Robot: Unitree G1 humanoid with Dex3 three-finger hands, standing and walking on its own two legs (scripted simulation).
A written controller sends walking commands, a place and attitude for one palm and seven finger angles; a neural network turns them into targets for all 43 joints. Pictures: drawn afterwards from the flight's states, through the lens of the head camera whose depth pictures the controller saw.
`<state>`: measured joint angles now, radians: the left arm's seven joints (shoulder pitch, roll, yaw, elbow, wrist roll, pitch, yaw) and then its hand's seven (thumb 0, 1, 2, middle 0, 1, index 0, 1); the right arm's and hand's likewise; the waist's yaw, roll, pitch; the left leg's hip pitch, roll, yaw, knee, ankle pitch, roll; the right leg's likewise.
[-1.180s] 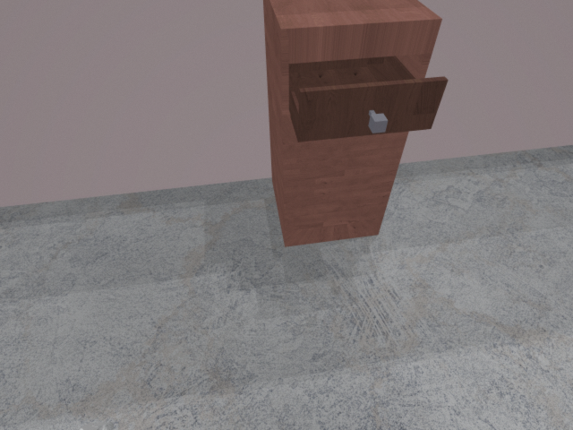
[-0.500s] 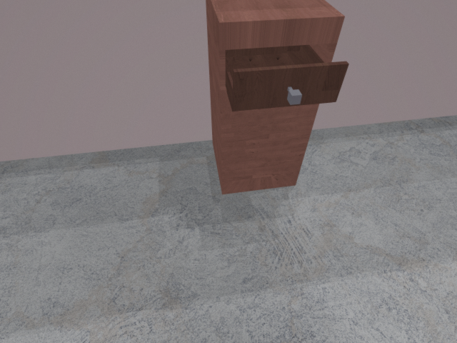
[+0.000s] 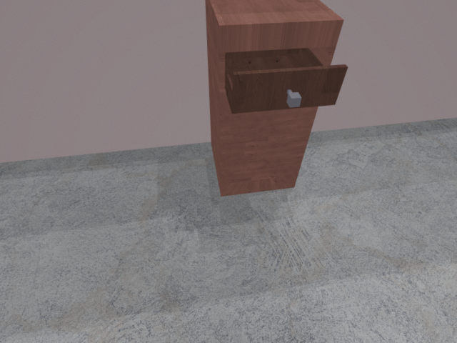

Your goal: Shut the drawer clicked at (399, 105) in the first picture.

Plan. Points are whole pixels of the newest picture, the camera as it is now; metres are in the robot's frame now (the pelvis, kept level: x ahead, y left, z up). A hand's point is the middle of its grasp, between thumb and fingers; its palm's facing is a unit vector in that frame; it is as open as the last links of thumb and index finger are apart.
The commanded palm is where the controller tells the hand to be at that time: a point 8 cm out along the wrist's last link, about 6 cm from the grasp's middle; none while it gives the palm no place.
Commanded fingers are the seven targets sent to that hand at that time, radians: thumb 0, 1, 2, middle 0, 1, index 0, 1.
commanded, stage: look at it before walking up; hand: left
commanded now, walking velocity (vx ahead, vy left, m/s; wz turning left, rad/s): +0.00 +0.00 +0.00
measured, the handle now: (292, 96) +0.87 -0.17 -0.03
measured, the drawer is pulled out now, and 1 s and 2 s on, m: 0.15 0.15 0.15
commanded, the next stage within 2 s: walk to a spot facing it in 0.26 s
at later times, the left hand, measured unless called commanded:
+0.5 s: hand out of the picture +0.08 +0.25 -0.16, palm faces -0.03 -0.94 -0.34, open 7.4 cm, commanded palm none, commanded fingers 0.00 0.90 0.90 -0.20 -0.30 -0.20 -0.30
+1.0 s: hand out of the picture +0.06 +0.15 -0.16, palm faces -0.21 -0.95 -0.24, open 7.4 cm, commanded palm none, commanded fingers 0.00 0.90 0.90 -0.20 -0.30 -0.20 -0.30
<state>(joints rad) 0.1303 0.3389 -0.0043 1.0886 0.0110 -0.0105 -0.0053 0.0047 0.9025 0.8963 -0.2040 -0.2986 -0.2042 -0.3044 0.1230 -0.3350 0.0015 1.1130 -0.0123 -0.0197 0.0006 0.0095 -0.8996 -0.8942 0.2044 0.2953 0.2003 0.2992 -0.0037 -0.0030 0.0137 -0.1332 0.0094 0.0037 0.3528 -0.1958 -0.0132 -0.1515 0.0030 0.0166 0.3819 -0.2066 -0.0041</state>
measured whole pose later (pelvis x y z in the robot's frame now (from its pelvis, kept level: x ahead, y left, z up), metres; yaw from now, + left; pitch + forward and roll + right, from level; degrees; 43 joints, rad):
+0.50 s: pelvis +0.01 +0.00 +0.00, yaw -2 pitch -1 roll +0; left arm 0.15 0.34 0.01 1.08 0.01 0.01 0.00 0.00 0.90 0.90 -0.20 -0.30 -0.20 -0.30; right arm 0.11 -0.33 0.00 1.09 -0.01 -0.01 -0.01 0.01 -0.90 -0.89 0.20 0.30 0.20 0.30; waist 0.02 -0.01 0.03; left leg -0.13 0.02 0.04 0.37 -0.22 -0.01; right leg -0.16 0.01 0.05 0.40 -0.22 0.00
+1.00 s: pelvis -0.02 -0.03 -0.01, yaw -17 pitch +1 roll +2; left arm 0.30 0.17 0.05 0.93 0.01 0.03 0.00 0.00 0.90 0.90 -0.21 -0.30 -0.21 -0.30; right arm 0.15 -0.23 -0.07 0.95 -0.02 0.05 -0.02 0.01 -0.90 -0.89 0.20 0.29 0.20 0.30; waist 0.03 0.01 0.08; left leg -0.48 0.04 -0.02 1.10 -0.35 -0.07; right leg -0.30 0.08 0.07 0.49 -0.20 -0.09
